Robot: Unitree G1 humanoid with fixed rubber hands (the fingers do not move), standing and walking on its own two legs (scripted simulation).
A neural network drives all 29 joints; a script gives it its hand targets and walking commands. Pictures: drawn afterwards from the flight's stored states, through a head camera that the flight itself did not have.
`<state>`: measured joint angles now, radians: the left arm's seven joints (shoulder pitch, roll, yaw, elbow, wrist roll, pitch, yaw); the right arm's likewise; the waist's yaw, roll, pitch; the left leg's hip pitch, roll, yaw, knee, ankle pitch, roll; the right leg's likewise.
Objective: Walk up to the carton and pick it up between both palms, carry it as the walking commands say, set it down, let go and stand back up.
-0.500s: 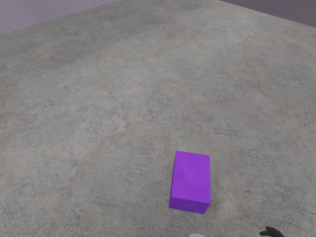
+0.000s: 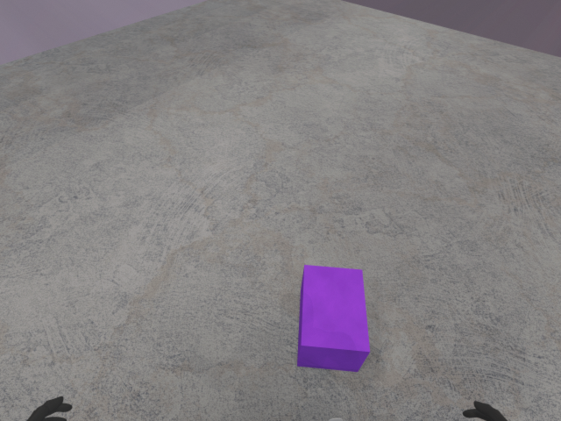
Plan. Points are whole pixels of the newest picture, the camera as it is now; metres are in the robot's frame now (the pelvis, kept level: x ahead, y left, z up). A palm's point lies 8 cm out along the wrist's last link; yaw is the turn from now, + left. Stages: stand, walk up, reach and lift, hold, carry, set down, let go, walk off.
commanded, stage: walk up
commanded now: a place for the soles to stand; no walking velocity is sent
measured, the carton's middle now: (330, 317) +0.58 -0.20 -0.65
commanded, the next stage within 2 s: none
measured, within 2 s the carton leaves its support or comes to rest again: neither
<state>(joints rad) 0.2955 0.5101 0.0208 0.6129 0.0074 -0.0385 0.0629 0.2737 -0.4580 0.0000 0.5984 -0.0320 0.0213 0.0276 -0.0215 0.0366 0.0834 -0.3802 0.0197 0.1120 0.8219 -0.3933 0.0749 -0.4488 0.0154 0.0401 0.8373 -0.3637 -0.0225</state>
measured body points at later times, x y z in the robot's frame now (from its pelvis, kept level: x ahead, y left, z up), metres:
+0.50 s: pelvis +0.00 -0.02 +0.01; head +0.02 -0.03 +0.46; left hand +0.13 +0.32 -0.05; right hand +0.10 -0.34 -0.08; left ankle +0.02 +0.09 -0.71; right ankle +0.03 -0.16 -0.70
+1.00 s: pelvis +0.00 -0.02 +0.01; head +0.03 -0.03 +0.45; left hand +0.16 +0.30 -0.06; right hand +0.10 -0.35 -0.07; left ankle +0.02 +0.09 -0.71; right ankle +0.03 -0.17 -0.71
